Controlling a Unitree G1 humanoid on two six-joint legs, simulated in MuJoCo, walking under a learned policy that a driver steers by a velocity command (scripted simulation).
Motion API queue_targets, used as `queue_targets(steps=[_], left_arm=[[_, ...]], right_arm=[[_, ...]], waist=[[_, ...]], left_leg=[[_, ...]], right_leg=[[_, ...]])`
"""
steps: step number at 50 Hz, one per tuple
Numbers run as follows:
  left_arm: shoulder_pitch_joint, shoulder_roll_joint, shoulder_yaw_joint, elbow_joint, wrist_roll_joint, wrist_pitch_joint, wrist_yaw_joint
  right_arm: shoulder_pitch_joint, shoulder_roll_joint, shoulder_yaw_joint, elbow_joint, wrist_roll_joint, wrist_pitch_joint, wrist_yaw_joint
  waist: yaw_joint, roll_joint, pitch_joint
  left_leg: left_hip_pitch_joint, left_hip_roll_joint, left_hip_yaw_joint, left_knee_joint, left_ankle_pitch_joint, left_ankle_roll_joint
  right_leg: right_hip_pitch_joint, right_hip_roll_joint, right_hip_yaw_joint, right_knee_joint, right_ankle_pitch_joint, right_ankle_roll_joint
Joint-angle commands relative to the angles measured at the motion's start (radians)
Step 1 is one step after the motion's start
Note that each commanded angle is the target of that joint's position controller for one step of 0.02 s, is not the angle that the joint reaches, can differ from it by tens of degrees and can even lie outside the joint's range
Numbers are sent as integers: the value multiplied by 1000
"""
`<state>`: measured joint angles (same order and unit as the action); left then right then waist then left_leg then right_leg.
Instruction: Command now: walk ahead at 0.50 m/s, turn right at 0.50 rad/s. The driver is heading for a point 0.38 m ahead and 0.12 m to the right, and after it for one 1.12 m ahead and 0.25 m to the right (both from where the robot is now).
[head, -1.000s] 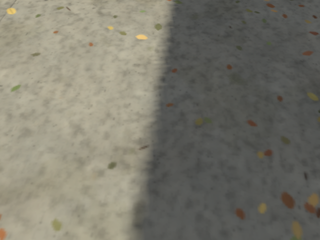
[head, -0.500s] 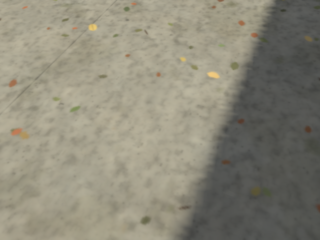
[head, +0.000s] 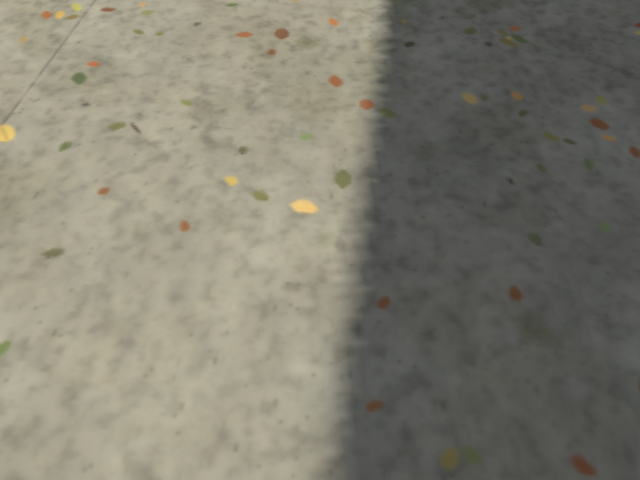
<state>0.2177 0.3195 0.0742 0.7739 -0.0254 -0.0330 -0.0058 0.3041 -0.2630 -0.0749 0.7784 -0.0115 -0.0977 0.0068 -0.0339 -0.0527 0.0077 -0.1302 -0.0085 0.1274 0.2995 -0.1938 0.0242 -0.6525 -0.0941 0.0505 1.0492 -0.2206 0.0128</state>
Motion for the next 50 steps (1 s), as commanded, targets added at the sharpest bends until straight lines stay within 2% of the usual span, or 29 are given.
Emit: queue_targets(steps=[1,5,9,11,12,13,14,15,16,17,18,19,21,23,27,30,33,35,36,37,38,39,40,41,42,43,44,46,50], left_arm=[[-7,-4,-7,-72,4,-3,-16],[-143,-5,-15,-124,5,-6,-41],[-210,25,-5,-176,5,-1,-57],[-127,64,18,-173,7,5,-56],[22,108,47,-135,4,7,-50],[201,190,85,-89,1,15,-32],[182,321,104,-94,-9,11,-22],[213,252,78,-134,0,-7,-27],[187,188,59,-119,9,-22,-32],[138,161,51,-121,5,-29,-31],[63,125,40,-134,6,-29,-28],[15,100,30,-154,19,-29,-23],[-7,101,30,-164,23,-32,-16],[16,119,35,-151,17,-36,-4],[72,131,40,-126,6,-28,16],[124,140,43,-104,-1,-20,20],[149,129,42,-92,-3,-12,24],[135,126,43,-92,1,-6,25],[128,104,36,-93,4,-4,25],[131,58,19,-98,11,-7,21],[179,1,-3,-110,32,-11,20],[304,-18,-11,-119,-11,-21,21],[256,84,6,-96,-18,-24,24],[134,120,15,-115,-9,-25,22],[67,108,11,-131,10,-27,21],[29,92,11,-145,25,-37,18],[29,74,10,-149,27,-43,13],[33,41,2,-152,29,-49,9],[-95,-9,-24,-182,32,-60,1]], right_arm=[[-79,-136,-34,-60,1,-21,-11],[-38,-179,-47,-32,15,-8,-18],[-3,-215,-61,-3,36,17,-19],[-13,-246,-68,-4,43,32,-23],[-24,-238,-63,-7,46,41,-26],[-4,-204,-47,-20,28,38,-31],[79,-58,1,-85,-15,15,-21],[-2,-117,0,-92,19,-24,-10],[-100,-171,-14,-121,57,-41,-2],[-114,-159,-7,-121,47,-51,-7],[-112,-162,-11,-109,19,-51,-15],[-94,-173,-19,-103,7,-42,-17],[-79,-155,-19,-103,0,-18,-14],[-111,-127,-11,-113,-6,-4,-16],[-262,-86,9,-148,-2,-5,-6],[-349,-92,11,-171,14,-15,8],[-363,-126,-2,-181,20,-28,20],[-306,-144,-12,-170,22,-36,21],[-233,-152,-20,-147,17,-40,19],[-133,-180,-33,-130,2,-46,13],[4,-236,-45,-118,-10,-45,8],[88,-293,-64,-61,-8,-30,21],[69,-197,-42,-73,21,-28,27],[23,-148,-26,-76,24,-22,24],[-22,-138,-16,-84,13,-14,25],[-48,-127,-11,-81,9,-9,24],[-57,-118,-4,-82,3,-8,22],[-49,-117,-3,-76,15,-8,19],[-14,-183,-23,-54,33,7,-2]], waist=[[31,116,25],[-14,99,60],[-18,108,74],[44,135,-3],[128,118,-81],[200,48,-178],[82,-244,-243],[149,-127,-391],[164,-61,-256],[125,-10,-172],[81,26,-115],[42,9,-95],[15,7,-80],[16,18,-53],[72,-12,-11],[107,-27,3],[102,-43,1],[69,-77,-10],[32,-80,-36],[-13,-57,-120],[-42,89,-261],[5,427,-323],[-26,275,-216],[-42,181,-96],[-24,114,-42],[-6,104,-1],[14,127,-1],[29,160,-21],[-1,146,-8]], left_leg=[[14,273,-110,-170,242,166],[53,280,-18,-166,231,138],[174,314,28,-79,358,104],[191,300,69,108,699,78],[137,263,106,309,779,49],[-83,223,115,599,575,0],[-547,28,52,971,-334,-71],[-647,-4,-202,1091,-423,-56],[-733,38,-213,1088,-327,-33],[-709,79,-209,1009,-240,-17],[-641,112,-211,924,-183,-21],[-559,133,-219,874,-147,-24],[-494,130,-207,803,-118,-44],[-488,115,-189,707,-50,-70],[-451,63,-183,408,210,-91],[-388,24,-185,278,281,-87],[-361,11,-212,202,215,-63],[-297,11,-200,180,140,-34],[-198,7,-177,140,148,-10],[-21,63,-213,145,145,34],[248,240,-408,174,131,108],[464,405,-881,30,-166,260],[405,388,-923,-24,-382,242],[293,343,-775,-30,-340,209],[184,298,-669,-42,-217,199],[106,263,-607,-60,-110,207],[55,231,-559,-74,-21,202],[25,199,-502,-90,102,215],[-59,168,-402,-110,172,211]], right_leg=[[-44,-39,33,-130,155,2],[-2,-18,-29,-315,241,-24],[8,13,-83,-394,108,-78],[169,91,-151,-409,15,-121],[377,146,-175,-468,58,-154],[690,103,-52,-479,98,-203],[999,-166,523,-578,-58,-385],[1058,-244,794,-736,-180,-431],[986,-222,658,-758,-110,-378],[850,-179,536,-749,-26,-345],[710,-142,441,-750,74,-318],[604,-115,381,-770,166,-308],[506,-92,334,-806,255,-317],[442,-67,273,-823,311,-315],[400,-4,208,-817,212,-256],[406,-13,246,-794,132,-237],[486,-42,331,-717,99,-221],[523,-55,367,-660,131,-203],[522,-31,353,-604,181,-184],[487,19,304,-457,222,-152],[333,97,218,-168,0,-110],[-3,204,121,116,-372,-49],[-114,142,163,221,-339,-41],[-141,111,138,233,-249,-41],[-115,73,88,204,-188,-40],[-99,43,71,138,-140,-38],[-46,23,63,86,-111,-36],[1,20,31,-18,-114,-20],[101,48,-6,-320,38,15]])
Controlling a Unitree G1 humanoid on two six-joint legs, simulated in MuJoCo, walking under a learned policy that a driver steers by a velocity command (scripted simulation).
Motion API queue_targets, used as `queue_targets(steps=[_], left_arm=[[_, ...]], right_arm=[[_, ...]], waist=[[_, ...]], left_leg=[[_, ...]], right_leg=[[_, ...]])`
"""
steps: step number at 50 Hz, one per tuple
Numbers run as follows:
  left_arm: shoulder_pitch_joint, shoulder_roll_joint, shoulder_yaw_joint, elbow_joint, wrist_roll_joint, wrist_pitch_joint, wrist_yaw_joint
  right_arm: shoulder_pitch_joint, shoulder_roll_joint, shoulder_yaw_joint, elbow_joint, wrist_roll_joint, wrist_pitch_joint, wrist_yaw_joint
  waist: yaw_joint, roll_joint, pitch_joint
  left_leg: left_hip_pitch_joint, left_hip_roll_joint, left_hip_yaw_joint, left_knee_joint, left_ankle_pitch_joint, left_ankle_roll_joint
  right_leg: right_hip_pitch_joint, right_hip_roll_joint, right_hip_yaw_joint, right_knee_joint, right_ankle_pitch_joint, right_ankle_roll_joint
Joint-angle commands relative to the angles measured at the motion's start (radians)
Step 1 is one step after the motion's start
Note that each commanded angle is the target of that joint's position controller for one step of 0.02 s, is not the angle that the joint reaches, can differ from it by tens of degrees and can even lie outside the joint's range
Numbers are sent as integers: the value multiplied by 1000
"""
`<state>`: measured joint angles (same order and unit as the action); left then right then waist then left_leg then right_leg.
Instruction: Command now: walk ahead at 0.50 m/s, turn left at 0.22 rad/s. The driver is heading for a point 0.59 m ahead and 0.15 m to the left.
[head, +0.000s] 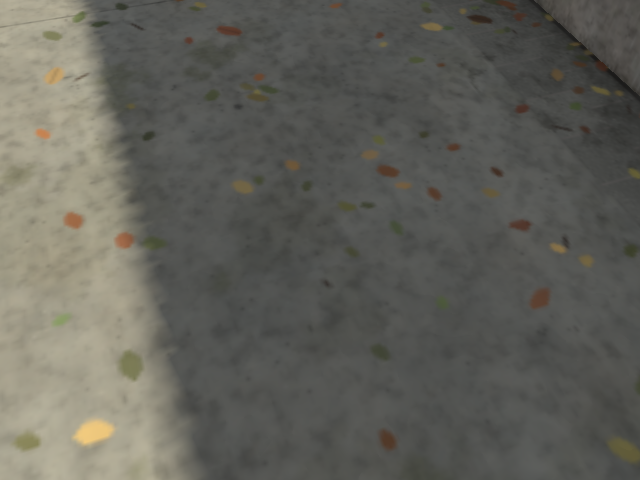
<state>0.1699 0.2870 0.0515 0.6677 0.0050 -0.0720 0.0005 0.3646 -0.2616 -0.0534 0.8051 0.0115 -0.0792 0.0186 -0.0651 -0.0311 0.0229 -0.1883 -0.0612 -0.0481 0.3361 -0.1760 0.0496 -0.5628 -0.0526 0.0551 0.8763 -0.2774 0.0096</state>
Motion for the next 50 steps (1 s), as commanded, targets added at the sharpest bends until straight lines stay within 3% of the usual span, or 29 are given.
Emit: queue_targets(steps=[1,4,6,8,9,10,11,12,13,14,15,17,21,25,30,32,33,34,35,36,37,38,39,40,42,44,47,50], left_arm=[[-75,25,-2,-78,-3,-24,-9],[-146,49,3,-93,-15,-34,-19],[-160,72,13,-102,-20,-41,-22],[-100,95,28,-86,-21,-47,-18],[-22,119,42,-68,-14,-48,-10],[123,174,59,-52,1,-48,1],[215,262,81,-29,12,-29,4],[228,206,72,-11,2,-24,-4],[190,143,53,-14,-5,-25,-4],[135,109,41,-16,-3,-25,-6],[88,77,31,-12,0,-24,-9],[42,63,29,0,7,-30,-9],[52,104,48,37,3,-45,-4],[70,143,57,66,-3,-37,3],[133,191,72,109,-27,-14,5],[134,221,80,113,-33,0,10],[132,237,84,112,-37,8,13],[123,231,80,109,-40,15,18],[141,197,64,96,-21,11,23],[236,48,14,33,22,-11,9],[147,119,20,26,-8,-47,-4],[53,172,34,0,-47,-61,-10],[47,156,26,3,-40,-66,-4],[54,157,29,22,-12,-61,6],[94,160,36,38,0,-30,10],[120,118,26,52,4,-5,15],[68,78,11,44,10,6,17],[-20,69,3,33,2,1,2]], right_arm=[[-62,-192,-47,-76,11,-7,-16],[-2,-194,-48,-57,18,8,-20],[16,-195,-49,-52,21,16,-24],[7,-185,-46,-55,20,23,-28],[2,-157,-38,-61,14,23,-28],[-21,-98,-17,-84,1,18,-25],[76,-28,5,-119,14,4,-28],[75,-111,-12,-115,33,2,-32],[10,-165,-29,-115,33,7,-31],[-22,-161,-32,-116,24,15,-31],[-43,-149,-34,-120,16,21,-28],[-56,-114,-33,-130,18,37,-19],[-120,-78,-22,-168,10,50,-8],[-233,-61,-9,-201,10,41,16],[-358,-78,-9,-265,13,43,42],[-336,-107,-24,-277,8,48,45],[-268,-135,-40,-267,5,52,43],[-118,-179,-68,-229,8,56,35],[58,-252,-103,-185,13,67,16],[26,-372,-116,-192,22,61,7],[62,-297,-91,-227,15,45,12],[19,-237,-71,-214,-1,32,16],[-46,-210,-61,-215,-2,25,14],[-118,-176,-51,-223,-6,24,12],[-177,-150,-39,-232,-23,23,6],[-182,-166,-41,-208,-21,15,-1],[-177,-170,-39,-173,-14,22,-17],[-150,-164,-34,-143,-12,38,-29]], waist=[[21,126,-22],[-2,128,-20],[9,134,-20],[58,138,-36],[100,134,-71],[172,50,-177],[151,-230,-303],[158,-231,-258],[162,-141,-142],[139,-94,-85],[116,-82,-40],[81,-100,0],[75,-46,11],[111,-24,30],[136,-19,64],[103,-46,25],[58,-58,-26],[-28,-42,-106],[-104,31,-199],[24,319,-277],[-52,207,-422],[-60,148,-272],[-13,84,-179],[30,49,-125],[85,69,-114],[104,66,-113],[93,90,-109],[47,103,-113]], left_leg=[[-20,213,-212,-144,154,177],[-22,221,-233,-116,127,160],[-8,235,-277,-80,69,140],[-30,218,-293,-13,39,106],[-72,176,-275,74,54,79],[-181,113,-204,323,-30,37],[-465,4,-65,627,-347,-16],[-608,55,-79,808,-408,-28],[-646,93,-93,876,-324,-29],[-623,119,-76,879,-250,-35],[-602,140,-71,852,-196,-42],[-536,175,-61,812,-132,-50],[-549,185,-52,696,-4,-74],[-494,172,-2,466,184,-59],[-473,144,62,318,131,-5],[-382,89,117,298,28,35],[-275,47,147,291,-14,59],[-61,0,163,235,30,94],[253,56,32,223,56,143],[570,327,-541,138,-108,322],[618,397,-793,-12,-253,364],[516,380,-635,-31,-84,309],[363,341,-486,-12,134,276],[225,307,-366,4,360,248],[55,271,-255,-15,601,235],[-20,253,-173,-36,726,239],[-42,204,-78,-37,739,202],[-14,183,-51,-30,643,161]], right_leg=[[50,21,-15,-206,157,25],[126,52,-7,-310,252,32],[180,56,7,-368,241,19],[313,51,0,-429,228,-10],[440,29,5,-447,203,-34],[649,-122,142,-446,148,-93],[907,-348,499,-511,-23,-230],[871,-377,665,-578,-234,-266],[774,-335,548,-594,-237,-233],[680,-289,426,-611,-131,-207],[601,-250,333,-635,-30,-197],[489,-208,195,-687,104,-182],[469,-212,44,-731,288,-205],[480,-191,-96,-735,344,-179],[597,-232,-172,-689,415,-144],[638,-233,-212,-576,711,-122],[640,-224,-234,-455,876,-110],[575,-194,-268,-257,929,-82],[347,-157,-270,30,698,-39],[-113,39,-210,397,-254,25],[-209,64,30,513,-328,14],[-273,21,33,505,-235,1],[-232,-21,19,428,-153,-4],[-164,-56,10,357,-114,8],[-20,-73,8,301,-94,26],[28,-57,-15,224,-47,51],[46,-37,-28,41,116,62],[98,-10,-32,-155,304,52]])
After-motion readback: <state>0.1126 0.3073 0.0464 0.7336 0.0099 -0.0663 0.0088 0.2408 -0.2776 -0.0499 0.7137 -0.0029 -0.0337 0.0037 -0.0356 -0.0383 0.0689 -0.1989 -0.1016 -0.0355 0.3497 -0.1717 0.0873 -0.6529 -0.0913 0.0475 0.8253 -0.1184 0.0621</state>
